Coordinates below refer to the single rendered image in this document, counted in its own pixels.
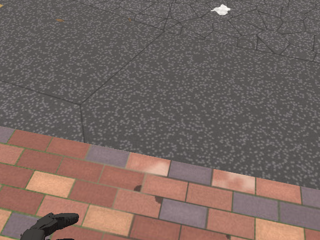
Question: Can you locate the left robot hand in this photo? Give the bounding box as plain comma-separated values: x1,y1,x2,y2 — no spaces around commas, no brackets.
20,212,79,240

